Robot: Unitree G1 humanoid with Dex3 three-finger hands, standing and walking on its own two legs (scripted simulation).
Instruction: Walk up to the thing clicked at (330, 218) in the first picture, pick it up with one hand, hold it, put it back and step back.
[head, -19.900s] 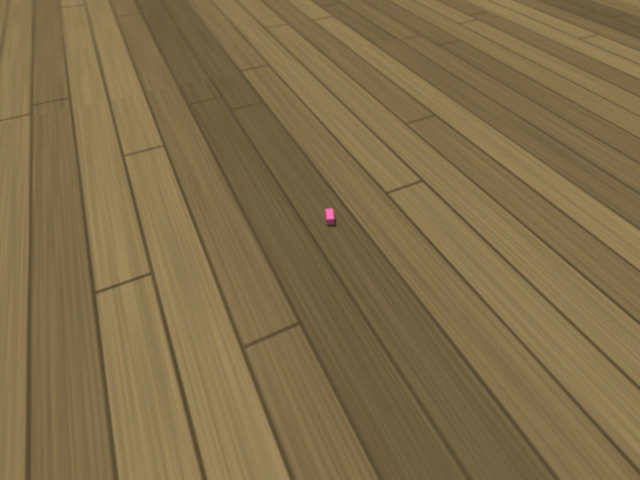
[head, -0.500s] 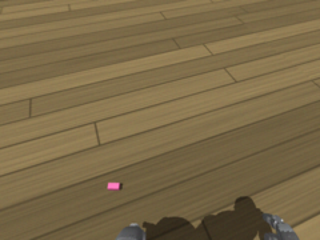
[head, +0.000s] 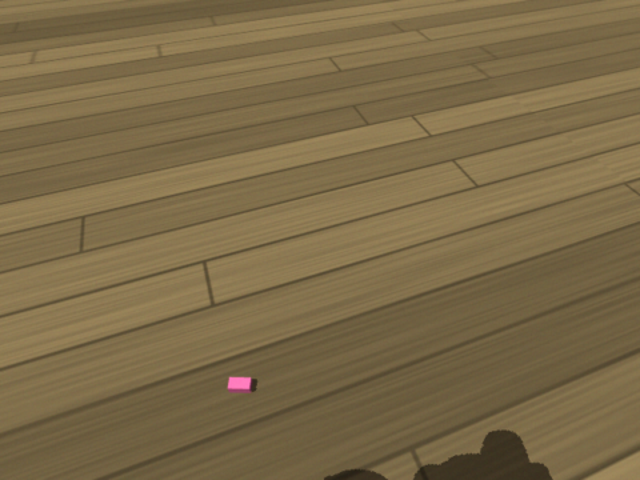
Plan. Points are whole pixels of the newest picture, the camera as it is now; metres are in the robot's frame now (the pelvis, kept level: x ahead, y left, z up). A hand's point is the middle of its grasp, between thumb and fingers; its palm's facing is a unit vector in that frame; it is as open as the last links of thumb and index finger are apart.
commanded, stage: walk up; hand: left
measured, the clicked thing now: (240, 385) +0.51 +0.27 -0.74
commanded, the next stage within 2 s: stand in 1.52 s
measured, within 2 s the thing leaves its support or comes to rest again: neither
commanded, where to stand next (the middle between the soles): +0.14 +0.03 m, yaw +1 degrees
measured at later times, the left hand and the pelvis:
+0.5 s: hand out of the picture +0.13 +0.26 -0.13, palm faces -0.01 -0.94 -0.34, open 7.4 cm; pelvis +0.03 +0.01 +0.02, yaw +0 degrees
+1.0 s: hand out of the picture +0.11 +0.26 -0.13, palm faces +0.01 -0.94 -0.34, open 7.4 cm; pelvis +0.04 +0.00 +0.02, yaw +1 degrees
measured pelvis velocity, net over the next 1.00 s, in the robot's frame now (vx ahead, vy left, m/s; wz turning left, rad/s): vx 0.04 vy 0.00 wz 0.01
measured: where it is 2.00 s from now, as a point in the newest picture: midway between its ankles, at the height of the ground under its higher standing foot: outside the picture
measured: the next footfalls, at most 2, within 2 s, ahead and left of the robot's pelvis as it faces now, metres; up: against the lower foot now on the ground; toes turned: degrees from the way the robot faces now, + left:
none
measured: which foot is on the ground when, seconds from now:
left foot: down 0.00-1.00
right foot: down 0.00-1.00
